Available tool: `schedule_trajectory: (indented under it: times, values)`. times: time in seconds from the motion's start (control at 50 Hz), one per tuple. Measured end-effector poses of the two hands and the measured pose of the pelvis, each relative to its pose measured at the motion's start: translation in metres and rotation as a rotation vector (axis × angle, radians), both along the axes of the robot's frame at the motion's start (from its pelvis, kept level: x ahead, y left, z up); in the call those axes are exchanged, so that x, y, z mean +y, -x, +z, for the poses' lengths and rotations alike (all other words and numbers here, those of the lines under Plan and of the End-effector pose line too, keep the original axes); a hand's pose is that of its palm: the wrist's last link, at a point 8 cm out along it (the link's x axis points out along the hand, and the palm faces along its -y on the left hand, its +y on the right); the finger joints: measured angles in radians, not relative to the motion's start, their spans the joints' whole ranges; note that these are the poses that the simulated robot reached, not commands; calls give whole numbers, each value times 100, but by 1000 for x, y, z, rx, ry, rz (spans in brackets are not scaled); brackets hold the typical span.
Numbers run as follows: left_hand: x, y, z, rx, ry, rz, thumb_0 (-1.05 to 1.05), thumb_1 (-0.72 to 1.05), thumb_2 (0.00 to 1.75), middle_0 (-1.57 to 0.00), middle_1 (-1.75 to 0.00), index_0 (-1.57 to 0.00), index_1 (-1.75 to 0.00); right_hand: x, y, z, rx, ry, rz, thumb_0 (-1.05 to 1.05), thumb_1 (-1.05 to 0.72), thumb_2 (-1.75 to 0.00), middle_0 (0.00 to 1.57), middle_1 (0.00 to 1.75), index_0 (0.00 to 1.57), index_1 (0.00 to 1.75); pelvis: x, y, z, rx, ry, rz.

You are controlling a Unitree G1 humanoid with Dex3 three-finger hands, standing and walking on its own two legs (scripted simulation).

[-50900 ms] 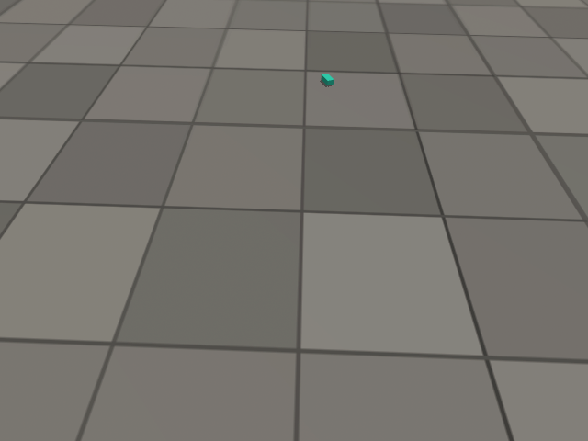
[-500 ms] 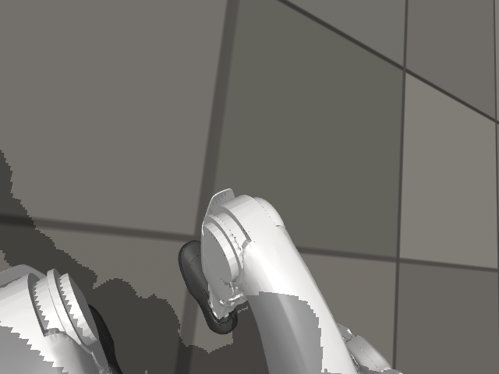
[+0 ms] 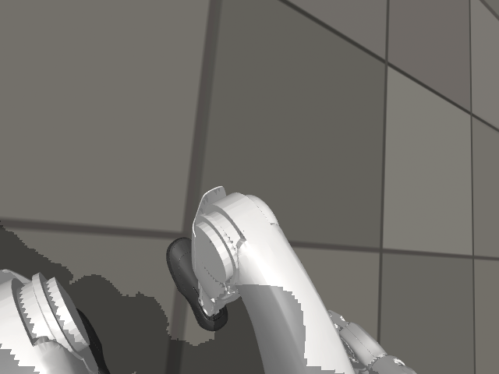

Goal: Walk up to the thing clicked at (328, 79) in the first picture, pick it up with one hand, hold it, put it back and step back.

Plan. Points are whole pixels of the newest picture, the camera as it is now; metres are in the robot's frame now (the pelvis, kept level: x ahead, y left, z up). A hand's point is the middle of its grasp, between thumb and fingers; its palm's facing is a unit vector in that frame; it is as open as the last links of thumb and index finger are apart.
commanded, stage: rest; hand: left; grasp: from above
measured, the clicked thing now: out of the picture +0.51 +0.34 -0.28
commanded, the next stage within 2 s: open in 0.40 s
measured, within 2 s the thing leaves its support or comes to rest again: rests again in 0.64 s
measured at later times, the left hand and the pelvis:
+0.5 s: hand out of the picture +0.50 +0.32 -0.25, palm faces -0.46 -0.11 -0.88, open 7.5 cm; pelvis +0.00 +0.00 +0.00, yaw -1 degrees
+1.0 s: hand out of the picture +0.50 +0.32 -0.25, palm faces -0.47 -0.11 -0.88, open 9.6 cm; pelvis +0.00 +0.00 +0.00, yaw -1 degrees
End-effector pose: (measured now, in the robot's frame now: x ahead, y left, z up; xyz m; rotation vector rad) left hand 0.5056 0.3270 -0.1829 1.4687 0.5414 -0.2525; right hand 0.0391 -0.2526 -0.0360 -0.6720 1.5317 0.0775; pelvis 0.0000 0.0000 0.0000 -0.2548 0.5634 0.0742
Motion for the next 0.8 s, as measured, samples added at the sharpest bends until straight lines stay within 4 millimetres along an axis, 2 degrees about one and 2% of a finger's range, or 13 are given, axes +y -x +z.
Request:
schedule_trajectory:
  times: [0.32,0.56,0.64,0.8]
  values:
    - [-4,-1,-10,-4,8,-10,0,43,4,-90,-23,-96,-16,6,11,-2,19,1,-2,0,-91,-90,20,30,21,30,1,2,-3,-11,6,-9]
    - [-2,-5,-11,-7,1,10,1,43,1,-90,-22,-96,-15,6,8,-2,12,2,6,0,-91,-90,20,30,21,30,2,1,-3,-8,13,-13]
    - [-2,-4,-12,3,-5,7,0,43,5,-87,-25,-93,-18,7,8,-2,19,-3,11,0,-90,-90,20,30,21,30,1,2,-3,-10,11,-13]
    - [4,-2,-4,10,-8,12,0,30,20,-77,-36,-82,-30,6,9,-5,20,-12,22,0,-90,-90,20,30,21,30,1,3,-3,-18,10,-11]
